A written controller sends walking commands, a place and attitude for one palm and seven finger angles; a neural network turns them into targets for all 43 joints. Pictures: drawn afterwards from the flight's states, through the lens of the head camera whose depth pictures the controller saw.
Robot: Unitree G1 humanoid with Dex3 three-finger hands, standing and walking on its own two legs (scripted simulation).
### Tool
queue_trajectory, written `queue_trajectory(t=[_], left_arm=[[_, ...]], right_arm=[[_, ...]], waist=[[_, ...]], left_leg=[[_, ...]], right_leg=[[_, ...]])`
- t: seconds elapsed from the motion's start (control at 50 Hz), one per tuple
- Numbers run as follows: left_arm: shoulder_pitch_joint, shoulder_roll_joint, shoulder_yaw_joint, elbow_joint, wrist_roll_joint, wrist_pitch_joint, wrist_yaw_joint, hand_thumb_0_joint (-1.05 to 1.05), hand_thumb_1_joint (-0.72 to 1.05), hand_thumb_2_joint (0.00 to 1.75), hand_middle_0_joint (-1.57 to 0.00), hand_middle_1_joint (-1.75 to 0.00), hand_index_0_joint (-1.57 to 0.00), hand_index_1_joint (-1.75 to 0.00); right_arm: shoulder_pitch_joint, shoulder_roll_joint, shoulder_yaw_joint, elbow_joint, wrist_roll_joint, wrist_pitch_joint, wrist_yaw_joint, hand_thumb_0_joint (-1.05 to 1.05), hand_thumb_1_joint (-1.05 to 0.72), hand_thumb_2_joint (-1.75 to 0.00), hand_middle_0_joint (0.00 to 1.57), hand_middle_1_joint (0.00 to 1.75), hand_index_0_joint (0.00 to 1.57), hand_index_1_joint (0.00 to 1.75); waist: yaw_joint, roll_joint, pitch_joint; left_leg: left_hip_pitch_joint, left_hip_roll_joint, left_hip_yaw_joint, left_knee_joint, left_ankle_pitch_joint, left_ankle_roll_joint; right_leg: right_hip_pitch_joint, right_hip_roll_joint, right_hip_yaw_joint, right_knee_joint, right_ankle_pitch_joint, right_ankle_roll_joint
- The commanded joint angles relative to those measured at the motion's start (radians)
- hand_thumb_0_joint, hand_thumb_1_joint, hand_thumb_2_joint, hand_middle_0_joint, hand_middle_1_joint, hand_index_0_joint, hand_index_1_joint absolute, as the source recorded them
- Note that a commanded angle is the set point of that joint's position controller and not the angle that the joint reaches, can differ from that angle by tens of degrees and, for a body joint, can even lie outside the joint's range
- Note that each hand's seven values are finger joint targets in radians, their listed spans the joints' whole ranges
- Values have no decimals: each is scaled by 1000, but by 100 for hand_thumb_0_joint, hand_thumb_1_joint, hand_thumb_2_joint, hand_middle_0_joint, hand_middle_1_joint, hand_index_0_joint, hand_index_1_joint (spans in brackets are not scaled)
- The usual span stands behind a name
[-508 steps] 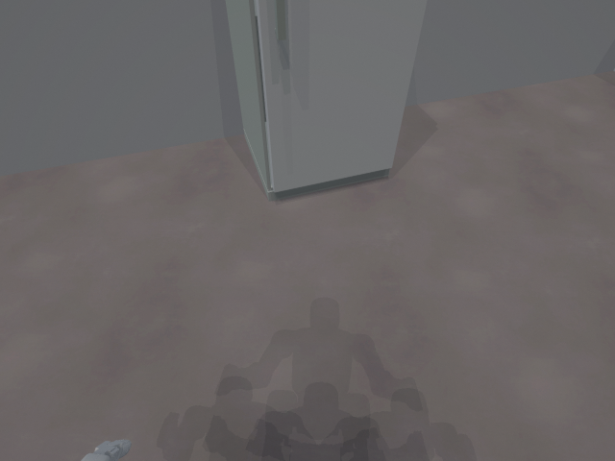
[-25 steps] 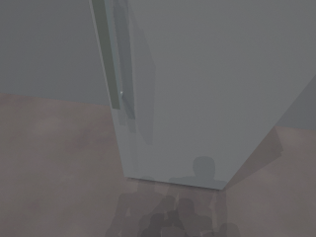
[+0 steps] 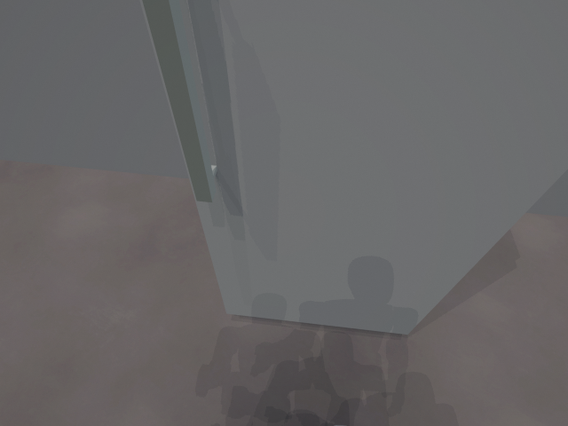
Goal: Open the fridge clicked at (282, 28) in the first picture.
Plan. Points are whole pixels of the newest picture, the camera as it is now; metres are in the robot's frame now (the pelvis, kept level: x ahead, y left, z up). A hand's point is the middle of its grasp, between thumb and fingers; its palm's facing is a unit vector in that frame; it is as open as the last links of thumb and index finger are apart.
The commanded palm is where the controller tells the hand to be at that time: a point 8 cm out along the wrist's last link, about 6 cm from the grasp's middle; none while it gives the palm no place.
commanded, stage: come to a stop and stand still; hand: left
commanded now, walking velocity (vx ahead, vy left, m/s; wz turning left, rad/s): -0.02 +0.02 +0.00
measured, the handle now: (185, 69) +0.48 +0.15 +0.24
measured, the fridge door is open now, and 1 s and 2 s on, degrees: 0 0 0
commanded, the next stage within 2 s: look again from close up in 1.32 s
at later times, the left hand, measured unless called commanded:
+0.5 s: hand out of the picture +0.00 +0.19 -0.14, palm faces -0.03 -0.95 -0.30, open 7.4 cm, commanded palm none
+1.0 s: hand out of the picture +0.05 +0.15 -0.15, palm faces -0.02 -0.97 -0.25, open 7.3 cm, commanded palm none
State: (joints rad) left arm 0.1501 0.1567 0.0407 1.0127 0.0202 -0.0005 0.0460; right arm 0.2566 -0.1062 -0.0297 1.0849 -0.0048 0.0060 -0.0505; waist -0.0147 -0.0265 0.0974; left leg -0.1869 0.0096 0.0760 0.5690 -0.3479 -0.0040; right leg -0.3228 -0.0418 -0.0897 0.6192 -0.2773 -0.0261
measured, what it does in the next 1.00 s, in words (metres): stands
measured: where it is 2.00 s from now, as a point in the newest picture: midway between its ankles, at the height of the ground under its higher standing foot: outside the picture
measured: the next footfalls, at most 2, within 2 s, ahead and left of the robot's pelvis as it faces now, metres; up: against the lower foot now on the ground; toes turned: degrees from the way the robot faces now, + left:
none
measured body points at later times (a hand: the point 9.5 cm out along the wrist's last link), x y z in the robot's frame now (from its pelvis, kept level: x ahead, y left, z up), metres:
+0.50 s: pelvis -0.02 -0.01 +0.01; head -0.02 -0.05 +0.46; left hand +0.00 +0.24 -0.12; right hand +0.00 -0.24 -0.16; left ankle -0.04 +0.11 -0.73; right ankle +0.02 -0.11 -0.73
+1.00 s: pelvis +0.00 -0.04 +0.01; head +0.02 -0.07 +0.46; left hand +0.05 +0.20 -0.13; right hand -0.02 -0.24 -0.16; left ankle -0.04 +0.11 -0.73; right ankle +0.02 -0.11 -0.73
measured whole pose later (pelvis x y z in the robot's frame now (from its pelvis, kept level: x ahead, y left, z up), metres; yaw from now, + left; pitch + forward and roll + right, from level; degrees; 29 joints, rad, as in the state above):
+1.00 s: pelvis +0.00 -0.04 +0.01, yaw -1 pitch -1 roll +1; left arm 0.20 0.15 0.00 1.12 0.01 -0.03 0.02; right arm 0.32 -0.16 0.02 1.11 -0.02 -0.02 -0.03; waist -0.02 0.05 0.04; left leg -0.10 0.05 0.08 0.39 -0.28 -0.04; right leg -0.24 0.01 -0.08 0.47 -0.22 -0.06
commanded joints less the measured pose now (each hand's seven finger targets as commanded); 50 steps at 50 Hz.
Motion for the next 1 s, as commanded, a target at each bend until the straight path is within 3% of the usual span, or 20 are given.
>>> queue_trajectory(t=[0.0,0.02,0.04,0.06,0.08,0.1,0.12,0.14,0.16,0.2,0.22,0.28,0.3,0.32,0.46,0.52,0.62,0.84,0.98], left_arm=[[48,79,18,-57,-9,21,-4,0,90,90,-20,-30,-20,-30],[49,63,17,-50,2,26,-4,0,90,90,-20,-30,-20,-30],[62,64,16,-45,2,29,-5,0,90,90,-20,-30,-20,-30],[208,118,-7,12,-12,10,24,0,90,90,-20,-30,-20,-30],[160,161,9,-37,-1,-7,15,0,90,90,-20,-30,-20,-30],[139,158,15,-35,-3,-17,11,0,90,90,-20,-30,-20,-30],[94,162,-2,-31,-7,-29,5,0,90,90,-20,-30,-20,-30],[81,146,-7,-41,-6,-23,0,0,90,90,-20,-30,-20,-30],[73,132,-11,-47,-4,-13,-4,0,90,90,-20,-30,-20,-30],[72,117,-21,-40,-2,-1,-10,0,90,90,-20,-30,-20,-30],[72,121,-21,-36,0,-4,-15,0,90,90,-20,-30,-20,-30],[95,140,-25,-28,-1,-2,-19,0,90,90,-20,-30,-20,-30],[102,145,-23,-29,0,-2,-20,0,90,90,-20,-30,-20,-30],[104,152,-22,-28,1,-6,-22,0,90,90,-20,-30,-20,-30],[104,180,-14,-17,-6,-22,-25,0,90,90,-20,-30,-20,-30],[105,177,-15,-2,-8,-27,-25,0,90,90,-20,-30,-20,-30],[112,164,-19,30,-12,-34,-23,0,90,90,-20,-30,-20,-30],[111,138,-22,76,-15,-40,-15,0,90,90,-20,-30,-20,-30],[105,132,-22,82,-14,-37,-13,0,90,90,-20,-30,-20,-30]], right_arm=[[80,-119,-20,-31,-18,-13,9,0,-90,-90,20,30,20,30],[35,-106,-17,-37,-21,-18,6,0,-90,-90,20,30,20,30],[23,-108,-14,-46,-21,-20,3,0,-90,-90,20,30,20,30],[-69,-227,-36,-123,6,-24,12,0,-90,-90,20,30,20,30],[-8,-161,-33,-167,-4,-21,18,0,-90,-90,20,30,20,30],[24,-143,-29,-163,-7,-24,14,0,-90,-90,20,30,20,30],[61,-121,-16,-165,-8,-23,17,0,-90,-90,20,30,20,30],[82,-138,-17,-170,-7,-20,19,0,-90,-90,20,30,20,30],[65,-153,-18,-177,-10,-19,20,0,-90,-90,20,30,20,30],[33,-176,-13,-194,-12,-19,23,0,-90,-90,20,30,20,30],[27,-175,-11,-196,-15,-23,24,0,-90,-90,20,30,20,30],[24,-195,-7,-197,-16,-19,32,0,-90,-90,20,30,20,30],[35,-198,-6,-196,-18,-17,33,0,-90,-90,20,30,20,30],[40,-197,-4,-192,-20,-19,34,0,-90,-90,20,30,20,30],[96,-202,7,-145,-18,-28,36,0,-90,-90,20,30,20,30],[109,-189,14,-115,-18,-32,35,0,-90,-90,20,30,20,30],[139,-170,25,-68,-16,-38,32,0,-90,-90,20,30,20,30],[162,-142,33,2,-13,-41,19,0,-90,-90,20,30,20,30],[155,-131,30,12,-14,-32,17,0,-90,-90,20,30,20,30]], waist=[[24,218,-52],[33,265,-13],[35,230,0],[73,272,-114],[34,198,-184],[20,186,-201],[-6,143,-197],[-16,119,-184],[-10,94,-134],[6,37,-17],[9,54,5],[13,12,62],[9,-9,69],[8,7,55],[-4,-32,-45],[-1,-2,-46],[5,-14,-52],[11,29,-68],[7,0,-31]], left_leg=[[-67,218,-160,-241,426,82],[-80,228,-170,-261,501,105],[-91,237,-172,-257,512,121],[46,240,-91,9,856,75],[6,143,-64,37,627,35],[26,107,-45,25,531,21],[16,102,-55,-34,408,17],[23,114,-74,-89,328,23],[6,130,-97,-126,287,39],[-81,142,-126,-199,134,57],[-91,133,-123,-225,114,62],[-137,102,-118,-273,-118,56],[-134,93,-113,-273,-139,56],[-108,87,-103,-269,-110,57],[-22,71,-73,-236,-19,51],[-18,77,-72,-243,19,46],[-24,85,-65,-246,80,36],[-4,102,-50,-245,186,16],[4,96,-42,-239,143,10]], right_leg=[[61,-26,49,5,88,5],[57,-17,56,41,-38,10],[55,-16,65,63,-98,10],[-1,-65,126,-56,61,-12],[77,-82,143,-53,293,-44],[90,-121,188,-31,482,-65],[96,-127,173,-40,476,-64],[74,-101,142,-53,327,-54],[45,-59,125,-65,203,-38],[16,-29,113,-110,39,-18],[19,-28,118,-119,40,-20],[-9,-34,164,-194,-102,-20],[-26,-35,177,-212,-145,-22],[-28,-40,186,-227,-145,-26],[2,-68,220,-279,-169,-31],[26,-73,212,-281,-124,-36],[86,-82,193,-268,-10,-41],[173,-88,166,-229,269,-44],[141,-88,176,-269,207,-42]])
